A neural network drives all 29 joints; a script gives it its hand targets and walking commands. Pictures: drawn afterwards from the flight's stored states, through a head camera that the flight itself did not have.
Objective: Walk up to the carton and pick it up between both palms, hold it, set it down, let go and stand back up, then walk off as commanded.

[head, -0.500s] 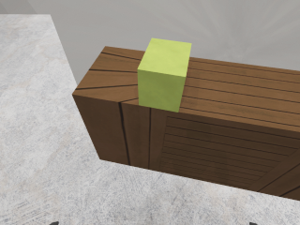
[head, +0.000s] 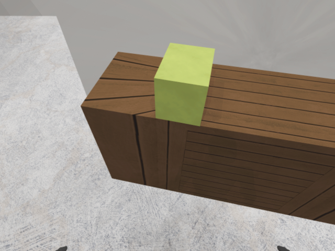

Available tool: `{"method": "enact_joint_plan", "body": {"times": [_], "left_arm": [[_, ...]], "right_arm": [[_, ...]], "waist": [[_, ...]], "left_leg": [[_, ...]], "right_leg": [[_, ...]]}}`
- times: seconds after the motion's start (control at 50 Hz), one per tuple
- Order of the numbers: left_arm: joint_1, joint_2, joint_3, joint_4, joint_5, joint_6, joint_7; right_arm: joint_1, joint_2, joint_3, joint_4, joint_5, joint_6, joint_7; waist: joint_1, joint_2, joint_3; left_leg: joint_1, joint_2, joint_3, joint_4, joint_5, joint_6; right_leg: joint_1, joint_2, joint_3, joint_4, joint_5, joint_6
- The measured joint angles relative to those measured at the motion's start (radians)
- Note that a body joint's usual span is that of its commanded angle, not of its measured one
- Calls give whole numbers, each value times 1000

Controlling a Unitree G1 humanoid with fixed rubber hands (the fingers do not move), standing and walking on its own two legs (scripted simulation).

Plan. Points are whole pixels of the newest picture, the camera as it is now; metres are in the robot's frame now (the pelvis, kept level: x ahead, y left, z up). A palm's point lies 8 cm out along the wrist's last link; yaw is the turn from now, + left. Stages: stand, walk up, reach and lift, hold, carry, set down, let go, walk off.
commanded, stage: stand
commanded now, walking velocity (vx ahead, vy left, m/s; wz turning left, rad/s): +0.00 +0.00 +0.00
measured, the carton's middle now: (184, 83) +0.69 -0.05 -0.02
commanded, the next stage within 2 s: walk up in 0.56 s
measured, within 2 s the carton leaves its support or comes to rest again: neither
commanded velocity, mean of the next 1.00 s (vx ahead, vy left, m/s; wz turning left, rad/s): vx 0.00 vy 0.00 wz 0.00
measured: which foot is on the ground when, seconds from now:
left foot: down 0.00-1.00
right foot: down 0.00-0.82, up 0.84-0.96, down 0.98-1.00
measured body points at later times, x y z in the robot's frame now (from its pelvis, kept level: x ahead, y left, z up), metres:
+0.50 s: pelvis +0.01 +0.00 +0.00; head +0.01 +0.00 +0.45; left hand +0.10 +0.30 -0.13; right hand +0.10 -0.30 -0.12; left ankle -0.02 +0.12 -0.75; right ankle +0.00 -0.13 -0.75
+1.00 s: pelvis +0.03 -0.03 -0.02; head +0.04 -0.04 +0.43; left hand +0.13 +0.29 -0.12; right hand +0.06 -0.37 -0.13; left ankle -0.01 +0.12 -0.75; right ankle +0.07 -0.15 -0.75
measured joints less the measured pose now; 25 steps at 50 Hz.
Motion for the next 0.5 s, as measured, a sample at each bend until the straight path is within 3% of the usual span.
{"method": "enact_joint_plan", "body": {"times": [0.5], "left_arm": [[-9,5,-4,-7,-2,-5,8]], "right_arm": [[6,-7,-8,-4,3,2,1]], "waist": [[-6,2,-5]], "left_leg": [[10,0,-3,-10,-2,-2]], "right_leg": [[11,0,-3,-8,-4,0]]}}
